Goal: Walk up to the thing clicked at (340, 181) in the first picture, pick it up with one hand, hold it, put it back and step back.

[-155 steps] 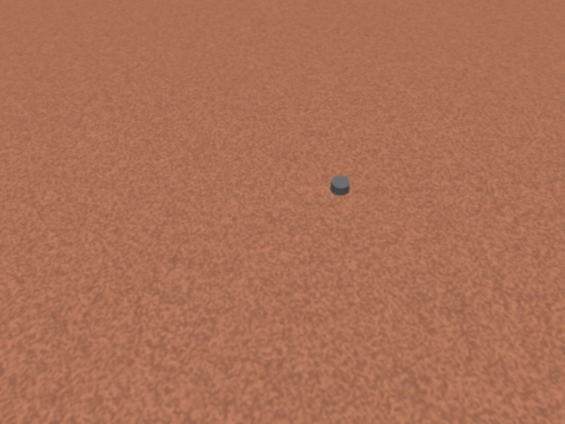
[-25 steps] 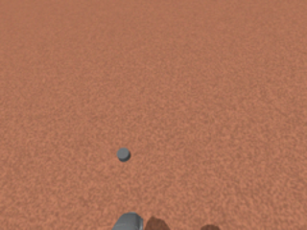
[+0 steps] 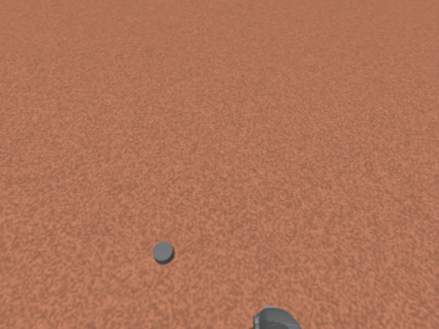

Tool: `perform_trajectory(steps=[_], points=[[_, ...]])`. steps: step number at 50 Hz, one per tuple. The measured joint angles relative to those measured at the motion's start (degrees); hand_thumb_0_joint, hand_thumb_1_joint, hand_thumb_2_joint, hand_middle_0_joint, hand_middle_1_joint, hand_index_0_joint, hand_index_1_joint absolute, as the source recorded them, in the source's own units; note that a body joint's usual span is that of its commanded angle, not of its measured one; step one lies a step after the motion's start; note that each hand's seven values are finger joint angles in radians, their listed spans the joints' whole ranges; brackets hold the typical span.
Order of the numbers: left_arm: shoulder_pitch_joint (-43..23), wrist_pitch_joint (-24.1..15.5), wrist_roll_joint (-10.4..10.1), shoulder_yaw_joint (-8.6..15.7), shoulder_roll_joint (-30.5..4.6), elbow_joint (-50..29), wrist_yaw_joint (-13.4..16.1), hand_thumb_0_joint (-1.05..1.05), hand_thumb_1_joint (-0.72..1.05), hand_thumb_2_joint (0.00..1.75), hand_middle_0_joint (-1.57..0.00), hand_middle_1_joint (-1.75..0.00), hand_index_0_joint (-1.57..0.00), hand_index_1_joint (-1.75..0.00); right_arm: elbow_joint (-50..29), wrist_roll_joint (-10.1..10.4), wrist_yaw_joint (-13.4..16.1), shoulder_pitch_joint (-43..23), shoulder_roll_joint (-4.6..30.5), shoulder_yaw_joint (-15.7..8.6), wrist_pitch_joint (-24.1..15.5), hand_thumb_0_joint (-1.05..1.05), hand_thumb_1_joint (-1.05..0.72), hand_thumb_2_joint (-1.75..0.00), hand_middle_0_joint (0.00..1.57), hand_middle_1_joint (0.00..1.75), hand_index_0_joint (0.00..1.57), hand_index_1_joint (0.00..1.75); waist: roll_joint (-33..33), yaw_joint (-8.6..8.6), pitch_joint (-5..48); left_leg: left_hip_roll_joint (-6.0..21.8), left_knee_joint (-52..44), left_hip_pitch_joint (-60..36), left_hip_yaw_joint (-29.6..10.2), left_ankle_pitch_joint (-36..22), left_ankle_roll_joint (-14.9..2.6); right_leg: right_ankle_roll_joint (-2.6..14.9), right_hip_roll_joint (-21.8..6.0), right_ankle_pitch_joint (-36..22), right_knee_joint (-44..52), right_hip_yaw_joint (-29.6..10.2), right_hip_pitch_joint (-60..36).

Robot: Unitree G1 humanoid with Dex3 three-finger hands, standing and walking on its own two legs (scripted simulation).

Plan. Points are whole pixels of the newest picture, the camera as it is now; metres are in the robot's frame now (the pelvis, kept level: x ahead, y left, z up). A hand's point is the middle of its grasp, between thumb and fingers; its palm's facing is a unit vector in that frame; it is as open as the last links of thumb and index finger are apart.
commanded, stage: walk up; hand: left
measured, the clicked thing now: (163, 253) +0.52 +0.24 -0.75
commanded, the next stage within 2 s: stand in 2.00 s
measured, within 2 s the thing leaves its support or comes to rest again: neither
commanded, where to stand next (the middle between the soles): +0.14 +0.00 m, yaw +1 degrees
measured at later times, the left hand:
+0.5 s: hand (89, 327) +0.15 +0.26 -0.15, palm faces +0.01 -0.93 -0.38, open 7.4 cm
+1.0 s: hand (89, 323) +0.16 +0.26 -0.15, palm faces +0.03 -0.94 -0.35, open 7.4 cm
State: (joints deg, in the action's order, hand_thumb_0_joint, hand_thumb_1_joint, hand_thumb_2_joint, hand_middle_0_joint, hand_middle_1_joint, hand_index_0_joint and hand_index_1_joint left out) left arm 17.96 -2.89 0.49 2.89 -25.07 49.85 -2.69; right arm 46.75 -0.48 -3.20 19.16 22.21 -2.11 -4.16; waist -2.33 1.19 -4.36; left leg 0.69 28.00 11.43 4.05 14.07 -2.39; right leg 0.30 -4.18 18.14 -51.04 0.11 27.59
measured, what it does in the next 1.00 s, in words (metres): walks ahead: right foot, then left foot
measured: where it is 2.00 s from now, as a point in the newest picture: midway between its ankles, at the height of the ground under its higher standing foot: outside the picture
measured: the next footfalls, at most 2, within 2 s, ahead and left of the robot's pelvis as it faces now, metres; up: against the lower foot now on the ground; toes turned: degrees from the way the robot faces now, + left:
right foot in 0.16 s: +0.17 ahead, -0.13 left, +0.00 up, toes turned +0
left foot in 0.50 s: +0.15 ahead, +0.13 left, +0.00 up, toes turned +2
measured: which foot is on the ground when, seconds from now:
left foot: down 0.00-0.18, up 0.20-0.48, down 0.50-1.00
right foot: up 0.00-0.14, down 0.16-1.00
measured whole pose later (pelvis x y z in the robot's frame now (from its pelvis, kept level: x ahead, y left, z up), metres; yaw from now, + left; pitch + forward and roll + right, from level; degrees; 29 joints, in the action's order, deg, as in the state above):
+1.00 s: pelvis +0.11 +0.00 +0.01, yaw +2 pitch -2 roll +0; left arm 7.2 -0.8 -0.1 0.2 -20.5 66.0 -0.9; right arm 61.9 0.2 -0.7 3.4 20.0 0.4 -1.8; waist 1.1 -1.4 -2.9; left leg 1.2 23.8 9.8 0.4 11.9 0.6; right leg -1.1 -1.8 10.3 -22.3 2.3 9.8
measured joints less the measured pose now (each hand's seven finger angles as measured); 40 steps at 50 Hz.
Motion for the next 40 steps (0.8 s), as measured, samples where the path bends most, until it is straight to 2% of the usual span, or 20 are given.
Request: perform_trajectory(steps=[4, 8, 10, 12, 14, 18, 22, 25, 27, 30, 32, 34, 36, 40], points=[[-0.99, 0.34, 0.51, -0.04, 0.85, 0.75, 0.41, 0.01, 0.91, 0.90, -0.20, -0.30, -0.20, -0.30, 0.19, -0.10, 0.54, 0.83, 0.92, -0.14, 0.73, 0.01, -0.90, -0.90, 0.21, 0.30, 0.20, 0.30, 1.33, 0.66, -0.40, -0.40, 0.93, -1.34, 0.29, 2.31, 0.62, -0.38, -0.21, -3.13, 8.58, 0.95, -1.04], [-2.36, -0.74, 0.68, 0.06, 1.35, 0.84, 1.64, 0.01, 0.91, 0.90, -0.20, -0.30, -0.20, -0.30, 0.99, 0.64, 1.32, 0.49, 1.20, 0.21, 2.14, 0.01, -0.91, -0.90, 0.21, 0.30, 0.20, 0.30, 2.69, 0.38, -1.18, 0.14, 8.00, 0.19, 0.08, 7.62, 1.87, 0.57, 2.00, -9.28, 17.89, 2.06, -6.21], [-3.54, -1.06, 0.81, 0.09, 2.62, 0.78, 2.02, 0.01, 0.91, 0.90, -0.20, -0.30, -0.20, -0.30, 1.89, 1.09, 1.76, -1.14, 1.27, 0.29, 3.00, 0.01, -0.91, -0.90, 0.21, 0.30, 0.20, 0.30, 4.97, -0.10, -2.21, 1.22, 15.51, 3.00, -1.90, 10.71, 1.10, 1.13, 3.56, -7.21, 16.09, 2.83, -6.19], [-4.45, -0.96, 0.60, -0.59, 3.43, 0.21, 1.81, 0.01, 0.91, 0.90, -0.20, -0.30, -0.20, -0.30, 2.21, 0.82, 2.06, -2.10, 0.84, 0.59, 3.55, 0.01, -0.91, -0.90, 0.20, 0.30, 0.20, 0.30, 5.11, -0.65, -2.65, -0.41, 23.47, 6.37, -3.27, 16.26, 0.58, 1.73, 3.06, -6.20, 15.02, 2.76, -6.36], [-4.85, -0.75, 0.48, -1.18, 4.30, -0.33, 1.74, 0.01, 0.91, 0.90, -0.20, -0.30, -0.20, -0.30, 2.64, 0.68, 2.02, -2.73, 0.83, 0.80, 3.67, 0.01, -0.91, -0.90, 0.20, 0.30, 0.20, 0.30, 5.18, -1.23, -2.52, -1.23, 27.68, 9.08, -3.67, 17.58, 0.53, 1.95, 2.43, -6.23, 15.95, 2.57, -7.26], [-4.65, -0.50, 0.81, -2.06, 5.04, -0.39, 1.75, 0.01, 0.90, 0.90, -0.20, -0.30, -0.20, -0.30, 3.84, 0.43, 1.61, -3.44, 1.26, 0.60, 3.61, 0.01, -0.91, -0.90, 0.20, 0.30, 0.20, 0.30, 5.92, -1.93, -1.25, 0.03, 26.23, 11.99, -5.10, 12.35, 1.42, 1.58, 2.51, -7.12, 19.15, 2.88, -9.13], [-4.80, 0.41, 1.10, -1.72, 4.19, 0.35, 1.75, 0.01, 0.90, 0.90, -0.20, -0.30, -0.20, -0.30, 5.84, 0.02, 1.61, -3.45, 1.14, 0.46, 3.22, 0.01, -0.91, -0.90, 0.20, 0.30, 0.20, 0.30, 5.05, -2.17, -0.17, 1.64, 16.09, 10.14, -4.91, 8.33, 2.46, 1.04, 2.56, -6.25, 18.92, 3.42, -9.67], [-5.62, 1.56, 0.63, -1.32, 3.09, 1.35, 1.71, 0.01, 0.90, 0.90, -0.20, -0.30, -0.20, -0.30, 7.83, -0.39, 2.05, -3.49, 0.86, 0.26, 2.66, 0.01, -0.91, -0.90, 0.20, 0.30, 0.20, 0.30, 3.37, -2.01, 0.22, 1.20, 7.92, 6.69, -4.10, 1.27, 2.73, 0.12, 1.84, -3.59, 14.86, 3.65, -8.65], [-6.38, 2.63, 0.07, -1.02, 2.46, 2.86, 1.95, 0.01, 0.90, 0.90, -0.20, -0.30, -0.20, -0.30, 9.28, -0.90, 2.51, -4.10, -0.25, 0.32, 2.52, 0.01, -0.91, -0.90, 0.20, 0.30, 0.20, 0.30, 0.46, -2.12, 0.13, -0.25, 7.54, 5.62, -2.89, 0.85, 2.75, -0.19, 0.45, -2.11, 12.97, 2.24, -8.51], [-6.76, 3.39, -0.41, -1.27, 2.75, 5.20, 1.91, 0.01, 0.91, 0.90, -0.20, -0.30, -0.20, -0.30, 10.29, -0.73, 2.41, -4.63, -0.76, 1.18, 2.58, 0.01, -0.91, -0.90, 0.20, 0.30, 0.20, 0.30, 0.21, -1.47, 1.33, 0.47, 7.36, 5.39, -3.40, 1.66, 2.35, 0.54, 2.16, 2.41, 14.07, 1.61, -9.56], [-7.04, 3.19, -0.44, -1.47, 2.70, 6.54, 1.69, 0.01, 0.91, 0.90, -0.20, -0.30, -0.20, -0.30, 10.90, -0.59, 2.41, -5.61, -1.17, 1.76, 2.64, 0.01, -0.91, -0.90, 0.20, 0.30, 0.20, 0.30, -0.21, -1.49, 1.43, 0.75, 6.59, 4.83, -3.42, 1.56, 2.43, 0.35, 2.49, -1.35, 16.97, 1.63, -10.87], [-7.49, 2.94, -0.53, -1.68, 2.73, 7.96, 1.61, 0.01, 0.91, 0.90, -0.20, -0.30, -0.20, -0.30, 11.32, -0.38, 2.34, -6.86, -1.50, 2.19, 2.47, 0.01, -0.91, -0.90, 0.20, 0.30, 0.20, 0.30, -0.56, -1.61, 1.16, 0.70, 5.90, 4.26, -3.31, 1.39, 2.53, -0.55, 2.44, -5.33, 19.26, 1.52, -11.94], [-7.92, 2.88, -0.50, -1.98, 3.11, 9.56, 1.66, 0.01, 0.91, 0.90, -0.20, -0.30, -0.20, -0.30, 11.87, -0.15, 2.26, -8.22, -1.66, 2.45, 2.51, 0.01, -0.91, -0.90, 0.21, 0.30, 0.20, 0.30, -0.11, -1.69, 1.10, 0.92, 5.10, 3.66, -3.47, 1.21, 2.54, -1.22, 2.66, -5.59, 20.80, 1.70, -12.95], [-8.33, 2.92, -0.55, -2.58, 3.71, 12.21, 1.43, 0.01, 0.91, 0.90, -0.20, -0.30, -0.20, -0.30, 12.85, 0.01, 2.28, -10.61, -2.13, 2.81, 2.54, 0.01, -0.91, -0.90, 0.21, 0.30, 0.20, 0.30, 0.73, -2.05, 1.71, 0.81, 2.10, 2.10, -3.44, 0.23, 2.59, -1.40, 2.60, -6.24, 23.64, 1.76, -14.48]])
